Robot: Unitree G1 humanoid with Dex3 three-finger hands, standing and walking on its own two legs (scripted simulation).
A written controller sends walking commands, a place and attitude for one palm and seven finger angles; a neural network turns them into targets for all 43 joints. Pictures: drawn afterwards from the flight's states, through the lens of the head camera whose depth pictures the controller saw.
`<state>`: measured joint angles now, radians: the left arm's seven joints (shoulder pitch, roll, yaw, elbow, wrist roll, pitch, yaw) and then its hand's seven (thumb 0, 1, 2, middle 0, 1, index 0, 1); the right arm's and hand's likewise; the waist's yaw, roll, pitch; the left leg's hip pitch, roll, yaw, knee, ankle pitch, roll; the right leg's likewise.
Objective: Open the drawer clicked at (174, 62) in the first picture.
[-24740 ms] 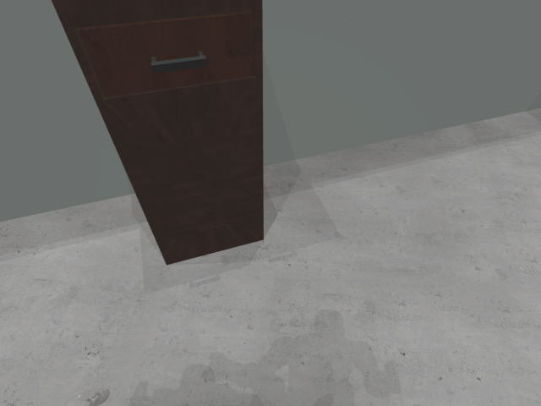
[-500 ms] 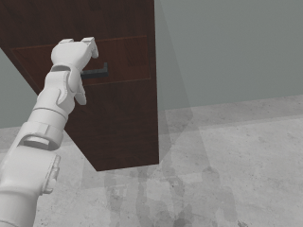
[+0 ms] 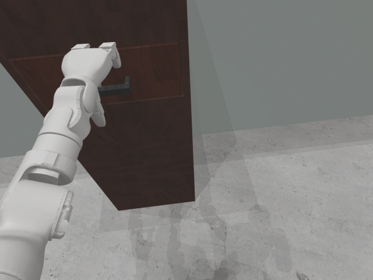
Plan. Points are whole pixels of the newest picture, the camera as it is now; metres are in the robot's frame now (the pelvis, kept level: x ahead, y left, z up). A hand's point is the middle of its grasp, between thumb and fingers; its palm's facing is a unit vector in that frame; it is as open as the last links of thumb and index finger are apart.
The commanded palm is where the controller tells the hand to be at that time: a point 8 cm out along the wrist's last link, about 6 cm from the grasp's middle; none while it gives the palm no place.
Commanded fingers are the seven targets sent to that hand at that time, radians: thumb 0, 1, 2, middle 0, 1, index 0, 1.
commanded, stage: re-aim the fingers above the handle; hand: left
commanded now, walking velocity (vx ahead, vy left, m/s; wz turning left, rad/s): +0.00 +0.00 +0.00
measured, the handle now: (105, 86) +0.55 +0.21 +0.11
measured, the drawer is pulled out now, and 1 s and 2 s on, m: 0.00 0.00 0.00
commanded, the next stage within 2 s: lower the fingers behind the handle in 0.46 s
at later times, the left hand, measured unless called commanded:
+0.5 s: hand (101, 77) +0.49 +0.18 +0.18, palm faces +0.14 -0.01 -0.99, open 13.8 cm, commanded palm +0.45 +0.21 +0.22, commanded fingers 0.00 -0.50 0.30 -0.30 -1.20 -0.30 -1.20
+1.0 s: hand (86, 96) +0.48 +0.23 +0.14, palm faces +0.09 -0.01 -1.00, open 13.9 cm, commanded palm +0.45 +0.22 +0.19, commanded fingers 0.00 -0.50 0.30 -0.30 -1.20 -0.30 -1.20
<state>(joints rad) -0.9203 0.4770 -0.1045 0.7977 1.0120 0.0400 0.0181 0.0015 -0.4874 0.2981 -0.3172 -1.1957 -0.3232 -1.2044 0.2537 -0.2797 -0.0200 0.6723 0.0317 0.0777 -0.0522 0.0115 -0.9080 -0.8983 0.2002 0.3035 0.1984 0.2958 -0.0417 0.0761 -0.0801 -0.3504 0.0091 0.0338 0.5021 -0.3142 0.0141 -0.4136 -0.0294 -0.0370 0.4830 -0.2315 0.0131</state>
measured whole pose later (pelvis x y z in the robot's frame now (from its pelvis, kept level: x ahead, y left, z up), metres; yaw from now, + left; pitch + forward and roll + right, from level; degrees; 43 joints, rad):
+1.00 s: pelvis +0.00 +0.01 +0.00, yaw +1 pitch +11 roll -1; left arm -0.91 0.49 -0.11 0.84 1.02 0.03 0.10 0.00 -0.49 0.30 -0.31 -1.20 -0.31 -1.21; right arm 0.26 -0.28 -0.04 0.69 0.03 0.07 -0.03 0.01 -0.91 -0.90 0.20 0.30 0.20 0.30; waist -0.02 0.06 -0.09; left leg -0.43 0.00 0.02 0.57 -0.33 0.02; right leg -0.48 -0.04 -0.05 0.52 -0.24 0.02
